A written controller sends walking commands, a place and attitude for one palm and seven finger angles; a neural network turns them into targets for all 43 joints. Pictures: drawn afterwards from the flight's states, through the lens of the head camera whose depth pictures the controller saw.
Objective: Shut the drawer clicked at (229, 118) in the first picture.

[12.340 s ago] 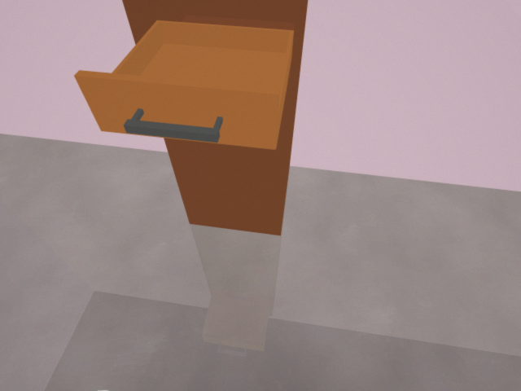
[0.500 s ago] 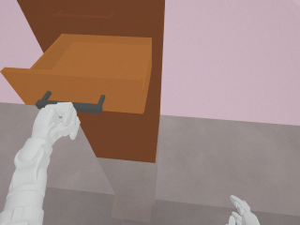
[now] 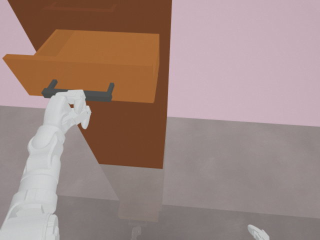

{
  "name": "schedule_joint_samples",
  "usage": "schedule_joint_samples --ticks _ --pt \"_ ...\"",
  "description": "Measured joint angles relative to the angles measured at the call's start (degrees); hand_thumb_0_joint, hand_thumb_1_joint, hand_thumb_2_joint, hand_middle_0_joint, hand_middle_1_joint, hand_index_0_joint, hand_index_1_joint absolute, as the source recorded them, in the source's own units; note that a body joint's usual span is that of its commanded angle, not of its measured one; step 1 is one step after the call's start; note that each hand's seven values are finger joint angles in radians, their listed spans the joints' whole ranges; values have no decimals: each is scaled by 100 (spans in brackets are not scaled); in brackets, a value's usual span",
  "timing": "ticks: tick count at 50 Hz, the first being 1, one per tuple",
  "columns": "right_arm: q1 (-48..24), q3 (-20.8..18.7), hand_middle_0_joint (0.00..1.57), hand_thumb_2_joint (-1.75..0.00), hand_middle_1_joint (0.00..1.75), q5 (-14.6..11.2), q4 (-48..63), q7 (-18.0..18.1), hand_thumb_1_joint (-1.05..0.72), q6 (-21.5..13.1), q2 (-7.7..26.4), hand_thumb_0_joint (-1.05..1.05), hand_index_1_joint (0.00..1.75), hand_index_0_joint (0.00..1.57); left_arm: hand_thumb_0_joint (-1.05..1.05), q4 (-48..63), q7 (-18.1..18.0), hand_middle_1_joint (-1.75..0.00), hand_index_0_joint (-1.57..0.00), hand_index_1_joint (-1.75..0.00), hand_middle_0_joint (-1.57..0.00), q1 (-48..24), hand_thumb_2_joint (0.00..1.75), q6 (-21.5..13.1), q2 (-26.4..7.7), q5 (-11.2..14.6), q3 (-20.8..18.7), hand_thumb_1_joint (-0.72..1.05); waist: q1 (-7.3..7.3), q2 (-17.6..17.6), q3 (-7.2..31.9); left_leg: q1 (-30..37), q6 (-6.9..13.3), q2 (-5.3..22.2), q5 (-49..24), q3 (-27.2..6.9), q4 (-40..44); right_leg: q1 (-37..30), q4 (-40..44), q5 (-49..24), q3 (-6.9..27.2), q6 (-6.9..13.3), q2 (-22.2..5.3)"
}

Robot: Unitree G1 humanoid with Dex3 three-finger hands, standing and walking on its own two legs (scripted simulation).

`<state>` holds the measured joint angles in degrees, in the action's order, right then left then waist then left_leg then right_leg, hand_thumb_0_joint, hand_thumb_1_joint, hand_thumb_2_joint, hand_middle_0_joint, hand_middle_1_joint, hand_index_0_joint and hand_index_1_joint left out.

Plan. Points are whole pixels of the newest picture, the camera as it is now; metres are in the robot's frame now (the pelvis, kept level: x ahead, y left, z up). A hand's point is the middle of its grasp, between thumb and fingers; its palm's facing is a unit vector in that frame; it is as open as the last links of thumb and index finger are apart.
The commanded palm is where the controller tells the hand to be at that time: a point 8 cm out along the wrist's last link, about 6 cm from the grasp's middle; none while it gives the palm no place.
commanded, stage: push the drawer shut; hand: left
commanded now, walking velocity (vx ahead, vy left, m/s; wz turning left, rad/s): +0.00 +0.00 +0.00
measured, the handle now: (79, 89) +0.47 +0.23 +0.11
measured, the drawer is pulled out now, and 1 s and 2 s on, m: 0.15 0.06 0.00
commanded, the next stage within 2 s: pull the fist back off the drawer in 1.68 s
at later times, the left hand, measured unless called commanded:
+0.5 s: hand (90, 100) +0.43 +0.19 +0.11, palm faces -0.06 -1.00 -0.02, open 3.2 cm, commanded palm +0.42 +0.24 +0.11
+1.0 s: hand (96, 85) +0.49 +0.18 +0.12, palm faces -0.06 -1.00 -0.01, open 3.4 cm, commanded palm +0.48 +0.24 +0.11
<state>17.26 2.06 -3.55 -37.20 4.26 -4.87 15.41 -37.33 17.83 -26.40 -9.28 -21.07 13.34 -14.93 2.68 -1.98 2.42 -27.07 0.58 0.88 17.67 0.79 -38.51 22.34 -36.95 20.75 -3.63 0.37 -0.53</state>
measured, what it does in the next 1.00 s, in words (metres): stands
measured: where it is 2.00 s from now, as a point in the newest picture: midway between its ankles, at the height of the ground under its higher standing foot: outside the picture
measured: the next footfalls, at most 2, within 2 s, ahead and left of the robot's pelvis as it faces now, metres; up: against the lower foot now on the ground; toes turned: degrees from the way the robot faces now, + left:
none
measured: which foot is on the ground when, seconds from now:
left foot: down 0.00-1.00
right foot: down 0.00-1.00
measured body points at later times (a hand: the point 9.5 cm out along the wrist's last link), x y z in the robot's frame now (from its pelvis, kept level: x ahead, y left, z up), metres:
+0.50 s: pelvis +0.00 +0.00 +0.00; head +0.05 +0.00 +0.44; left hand +0.43 +0.24 +0.12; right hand +0.07 -0.27 -0.12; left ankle +0.02 +0.11 -0.72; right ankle -0.02 -0.11 -0.72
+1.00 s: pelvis -0.01 +0.00 -0.01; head +0.07 +0.01 +0.43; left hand +0.48 +0.24 +0.12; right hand -0.01 -0.27 -0.13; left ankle +0.02 +0.11 -0.72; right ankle -0.02 -0.11 -0.72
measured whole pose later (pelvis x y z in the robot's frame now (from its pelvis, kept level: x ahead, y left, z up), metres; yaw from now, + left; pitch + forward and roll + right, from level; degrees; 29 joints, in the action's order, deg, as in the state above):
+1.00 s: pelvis -0.01 +0.00 -0.01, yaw -2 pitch +13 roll -2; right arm 22.3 2.1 -1.9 -39.7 2.9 -0.4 15.9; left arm -67.3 18.7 -51.5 -15.8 -30.6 7.5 -21.2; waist 8.5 -1.4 3.4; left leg -37.4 0.7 2.5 18.8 1.2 -43.5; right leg 32.5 -40.6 20.7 -2.9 0.4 1.0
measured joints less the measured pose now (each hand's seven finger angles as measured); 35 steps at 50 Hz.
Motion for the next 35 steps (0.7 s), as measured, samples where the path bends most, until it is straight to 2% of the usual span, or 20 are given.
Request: schedule_joint_samples --ticks 6,15,26,35 --pt "34 5 20 -89 30 23 -30 -43 -90 96 -21 1 30 21 -2 -348 -85 -160 -140 -160 -140 -308 96 -71 -5 -90 9 93 35 10 34 -62 0 6 22 14 -23 71 -28 18 17 0 5" --pt "107 -3 20 -89 30 37 -3 -66 -90 250 -8 1 30 21 0 -861 38 -160 -140 -160 -140 -614 94 -202 -196 -139 -204 92 142 35 74 -129 -16 66 59 55 -59 153 -38 18 65 18 61" --pt "190 -35 20 -89 30 52 -107 -63 -90 349 45 1 30 21 1 -1492 96 -160 -140 -160 -140 -1161 94 -376 -336 -199 -240 89 185 42 58 -345 -23 80 56 7 -165 340 -116 17 20 29 77" --pt "239 -16 20 -89 30 87 -180 -88 -90 378 32 1 30 21 4 -2197 97 -160 -140 -160 -140 -1736 94 -545 -544 -317 -338 90 318 56 73 -586 -22 108 60 0 -287 575 -217 5 20 30 101"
